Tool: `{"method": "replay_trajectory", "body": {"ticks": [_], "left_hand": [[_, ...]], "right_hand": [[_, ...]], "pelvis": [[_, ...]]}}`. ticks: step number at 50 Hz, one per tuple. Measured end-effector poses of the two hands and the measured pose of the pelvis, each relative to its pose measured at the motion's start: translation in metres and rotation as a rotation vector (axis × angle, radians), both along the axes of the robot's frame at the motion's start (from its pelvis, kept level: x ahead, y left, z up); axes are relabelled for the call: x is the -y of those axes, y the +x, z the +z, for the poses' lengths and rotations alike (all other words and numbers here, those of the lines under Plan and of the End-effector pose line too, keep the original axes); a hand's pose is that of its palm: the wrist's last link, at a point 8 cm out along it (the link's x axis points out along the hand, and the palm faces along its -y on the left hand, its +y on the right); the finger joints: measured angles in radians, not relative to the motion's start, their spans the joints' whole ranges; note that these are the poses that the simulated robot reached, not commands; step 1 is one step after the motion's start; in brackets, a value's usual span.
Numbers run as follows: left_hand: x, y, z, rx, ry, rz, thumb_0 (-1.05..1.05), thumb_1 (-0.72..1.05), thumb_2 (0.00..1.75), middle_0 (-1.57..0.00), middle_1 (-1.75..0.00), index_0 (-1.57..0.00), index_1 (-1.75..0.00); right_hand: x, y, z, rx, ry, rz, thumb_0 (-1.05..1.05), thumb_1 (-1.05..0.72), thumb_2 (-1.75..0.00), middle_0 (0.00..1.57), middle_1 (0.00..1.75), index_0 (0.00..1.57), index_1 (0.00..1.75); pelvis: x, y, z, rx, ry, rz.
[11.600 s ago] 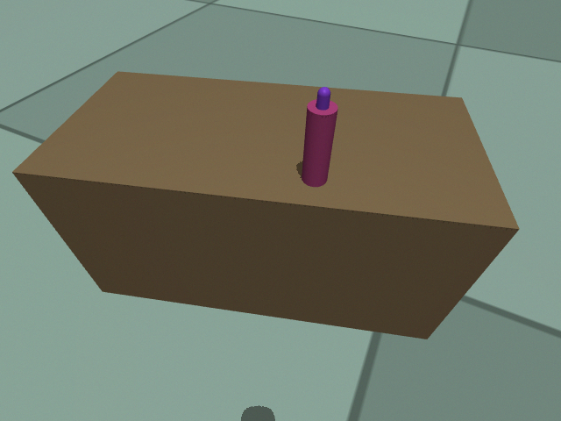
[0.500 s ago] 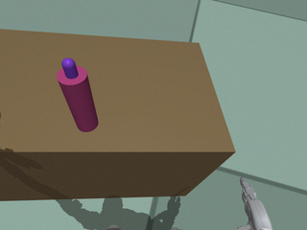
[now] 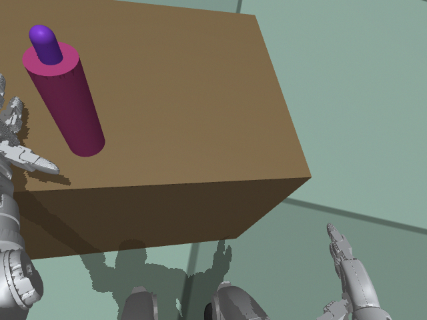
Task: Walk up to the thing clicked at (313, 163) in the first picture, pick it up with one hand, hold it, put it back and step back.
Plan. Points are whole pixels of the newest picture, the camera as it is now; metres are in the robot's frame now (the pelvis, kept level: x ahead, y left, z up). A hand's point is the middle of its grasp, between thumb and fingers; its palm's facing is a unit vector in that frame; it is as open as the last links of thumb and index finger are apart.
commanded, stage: close in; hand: left
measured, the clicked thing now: (69, 100) +0.49 +0.20 +0.08
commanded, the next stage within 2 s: close in 0.42 s
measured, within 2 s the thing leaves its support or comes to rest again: leaves its support in 1.96 s
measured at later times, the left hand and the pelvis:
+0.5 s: hand (64, 130) +0.47 +0.22 +0.03, palm faces +0.17 -0.99 +0.02, open 17.5 cm; pelvis +0.01 -0.01 -0.01, yaw +0 degrees
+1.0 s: hand (79, 119) +0.49 +0.20 +0.02, palm faces +0.15 -0.99 +0.01, open 14.8 cm; pelvis +0.00 -0.01 -0.02, yaw +0 degrees
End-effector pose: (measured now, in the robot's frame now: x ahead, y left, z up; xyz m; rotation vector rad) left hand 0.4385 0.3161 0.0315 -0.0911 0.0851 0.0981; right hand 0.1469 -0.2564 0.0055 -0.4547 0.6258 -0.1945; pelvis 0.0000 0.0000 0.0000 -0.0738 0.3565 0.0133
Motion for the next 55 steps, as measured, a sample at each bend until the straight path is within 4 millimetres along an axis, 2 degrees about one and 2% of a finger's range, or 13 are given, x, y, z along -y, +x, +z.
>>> {"method": "replay_trajectory", "body": {"ticks": [4,8,11,15,21,25,30,42,50,55], "left_hand": [[0.016,0.015,-0.002,0.028,0.004,0.045,-0.02,-0.58,0.04,-0.06,-0.04,-0.06,-0.05],[0.022,0.021,0.010,0.055,0.057,0.079,-0.02,-0.56,0.04,-0.07,-0.04,-0.07,-0.04],[0.025,0.020,0.018,0.056,0.082,0.079,-0.02,-0.54,0.03,-0.06,-0.04,-0.07,-0.04],[0.030,0.014,0.020,0.046,0.077,0.077,-0.02,-0.54,0.02,-0.06,-0.03,-0.07,-0.03],[0.038,0.002,0.004,0.016,0.061,0.089,-0.01,-0.54,0.01,-0.06,-0.03,-0.07,-0.02],[0.047,0.000,-0.003,0.023,0.065,0.071,-0.02,-0.54,0.01,-0.06,-0.03,-0.07,-0.02],[0.058,0.008,-0.003,0.044,0.069,0.057,-0.02,-0.56,0.01,-0.08,-0.03,-0.09,-0.02],[0.061,0.030,0.004,0.058,0.088,0.084,-0.01,-0.57,0.07,-0.31,-0.17,-0.32,-0.17],[0.068,0.028,-0.007,0.032,0.081,0.052,-0.02,-0.51,0.19,-0.51,-0.34,-0.51,-0.34],[0.071,0.022,-0.003,0.046,0.085,0.061,-0.02,-0.40,0.32,-0.65,-0.48,-0.66,-0.48]], "right_hand": [[0.010,-0.010,-0.001,-0.025,-0.023,-0.045,-0.01,0.55,-0.04,0.06,0.05,0.05,0.06],[0.013,-0.014,-0.009,-0.049,0.001,-0.083,-0.01,0.54,-0.05,0.06,0.05,0.05,0.05],[0.009,-0.012,-0.020,-0.061,0.046,-0.092,-0.01,0.54,-0.05,0.05,0.05,0.05,0.05],[-0.001,0.002,-0.028,-0.044,0.106,-0.066,-0.01,0.53,-0.05,0.05,0.05,0.05,0.05],[-0.004,0.019,-0.021,-0.002,0.121,-0.012,-0.01,0.53,-0.04,0.06,0.05,0.05,0.06],[0.003,0.016,-0.012,-0.010,0.084,0.001,0.00,0.54,-0.04,0.06,0.05,0.06,0.06],[0.010,0.007,-0.007,-0.029,0.043,-0.013,0.00,0.53,-0.05,0.06,0.05,0.05,0.05],[0.006,0.001,-0.009,-0.008,0.061,-0.029,0.00,0.52,-0.05,0.06,0.05,0.05,0.05],[0.000,-0.002,-0.013,-0.029,0.068,-0.014,0.00,0.51,-0.05,0.06,0.05,0.05,0.05],[0.001,0.001,-0.007,-0.016,0.063,-0.019,-0.01,0.51,-0.05,0.06,0.05,0.05,0.05]], "pelvis": [[0.000,0.001,-0.004,-0.015,-0.002,-0.014],[0.000,0.005,-0.004,-0.018,0.001,-0.024],[0.000,0.009,-0.004,-0.021,0.003,-0.025],[0.001,0.012,-0.006,-0.022,0.009,-0.023],[0.006,0.012,-0.007,-0.018,0.019,-0.013],[0.009,0.010,-0.007,-0.014,0.021,-0.005],[0.011,0.007,-0.008,-0.011,0.016,0.000],[0.009,0.001,-0.013,-0.033,0.016,-0.012],[0.007,0.002,-0.015,-0.044,0.012,-0.012],[0.005,0.003,-0.013,-0.030,0.013,-0.015]]}}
